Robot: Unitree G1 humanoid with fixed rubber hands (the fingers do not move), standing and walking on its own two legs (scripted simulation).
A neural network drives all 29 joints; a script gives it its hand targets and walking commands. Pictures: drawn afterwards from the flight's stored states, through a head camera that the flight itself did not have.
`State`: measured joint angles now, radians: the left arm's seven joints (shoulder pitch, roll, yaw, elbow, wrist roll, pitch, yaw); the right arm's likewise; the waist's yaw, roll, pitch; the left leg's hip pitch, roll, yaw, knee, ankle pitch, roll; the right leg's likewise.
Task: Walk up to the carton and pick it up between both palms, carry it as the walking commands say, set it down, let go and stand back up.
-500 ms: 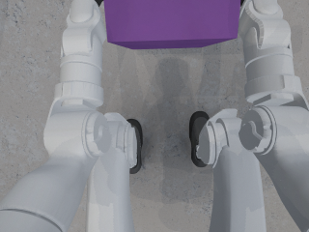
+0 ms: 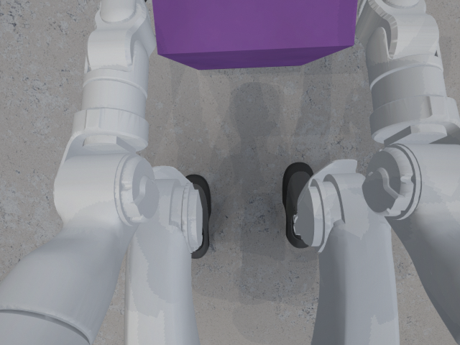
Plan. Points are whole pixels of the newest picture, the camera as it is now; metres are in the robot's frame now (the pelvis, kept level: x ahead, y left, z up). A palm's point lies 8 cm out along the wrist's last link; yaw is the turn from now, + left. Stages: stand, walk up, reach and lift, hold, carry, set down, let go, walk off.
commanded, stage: set down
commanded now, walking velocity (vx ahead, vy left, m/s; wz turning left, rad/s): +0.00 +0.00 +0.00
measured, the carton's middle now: out of the picture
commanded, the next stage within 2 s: none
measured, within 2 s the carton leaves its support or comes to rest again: rests again in 0.14 s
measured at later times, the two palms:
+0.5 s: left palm out of the picture +0.56 +0.13 -0.16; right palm out of the picture +0.55 -0.18 -0.16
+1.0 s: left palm out of the picture +0.56 +0.13 -0.17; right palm out of the picture +0.55 -0.18 -0.16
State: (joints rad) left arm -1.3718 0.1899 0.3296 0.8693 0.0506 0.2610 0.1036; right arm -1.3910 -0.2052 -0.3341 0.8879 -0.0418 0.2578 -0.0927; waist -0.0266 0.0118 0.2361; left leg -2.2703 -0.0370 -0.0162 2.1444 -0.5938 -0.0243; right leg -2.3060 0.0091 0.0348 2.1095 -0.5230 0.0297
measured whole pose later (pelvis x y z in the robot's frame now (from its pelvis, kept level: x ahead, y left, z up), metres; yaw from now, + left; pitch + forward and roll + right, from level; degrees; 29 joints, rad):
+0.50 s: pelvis +0.00 +0.00 -0.01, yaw +0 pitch +41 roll +1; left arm -1.41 0.19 0.34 0.89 0.06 0.25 0.06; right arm -1.42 -0.24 -0.35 0.93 -0.04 0.24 -0.07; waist -0.02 0.00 0.26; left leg -2.29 -0.04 -0.02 2.19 -0.61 -0.03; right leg -2.34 0.02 0.03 2.15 -0.53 0.03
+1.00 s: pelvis +0.00 +0.00 -0.02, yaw +0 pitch +40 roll +0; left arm -1.43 0.19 0.36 0.91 0.11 0.23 0.02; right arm -1.42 -0.25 -0.38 0.95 -0.06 0.22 -0.04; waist -0.02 -0.01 0.28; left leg -2.29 -0.04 -0.03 2.21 -0.62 -0.03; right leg -2.33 0.02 0.03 2.17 -0.54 0.03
